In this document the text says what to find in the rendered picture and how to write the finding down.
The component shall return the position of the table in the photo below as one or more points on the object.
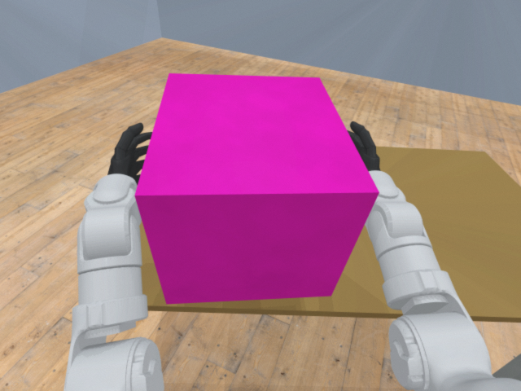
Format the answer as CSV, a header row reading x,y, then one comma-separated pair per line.
x,y
471,211

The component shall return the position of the robot right hand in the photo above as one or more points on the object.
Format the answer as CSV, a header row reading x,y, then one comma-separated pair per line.
x,y
365,146

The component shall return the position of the right robot upper arm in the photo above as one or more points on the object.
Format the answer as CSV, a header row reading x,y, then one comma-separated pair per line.
x,y
442,352

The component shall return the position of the robot left hand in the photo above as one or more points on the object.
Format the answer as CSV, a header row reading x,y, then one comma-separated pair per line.
x,y
126,153

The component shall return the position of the left robot upper arm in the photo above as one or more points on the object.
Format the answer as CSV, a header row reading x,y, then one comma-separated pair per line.
x,y
123,365

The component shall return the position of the carton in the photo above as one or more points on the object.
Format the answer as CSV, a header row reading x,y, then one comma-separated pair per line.
x,y
251,189

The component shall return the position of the robot right forearm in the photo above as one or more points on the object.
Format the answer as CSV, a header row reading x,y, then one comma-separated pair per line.
x,y
413,280

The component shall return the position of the robot left forearm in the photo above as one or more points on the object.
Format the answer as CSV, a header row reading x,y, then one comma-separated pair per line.
x,y
109,258

